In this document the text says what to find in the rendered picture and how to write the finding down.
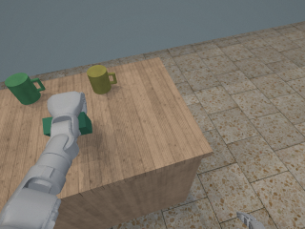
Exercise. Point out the left robot hand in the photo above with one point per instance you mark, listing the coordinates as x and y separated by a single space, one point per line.
72 103

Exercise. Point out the robot left upper arm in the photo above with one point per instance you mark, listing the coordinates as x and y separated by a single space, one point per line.
32 209

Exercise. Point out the robot left forearm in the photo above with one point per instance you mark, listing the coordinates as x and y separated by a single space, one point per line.
48 175

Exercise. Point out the sponge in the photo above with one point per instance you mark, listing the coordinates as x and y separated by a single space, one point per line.
84 124

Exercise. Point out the right robot hand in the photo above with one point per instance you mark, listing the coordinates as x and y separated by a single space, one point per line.
249 220

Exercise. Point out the table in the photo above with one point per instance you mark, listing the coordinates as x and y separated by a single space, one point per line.
141 157

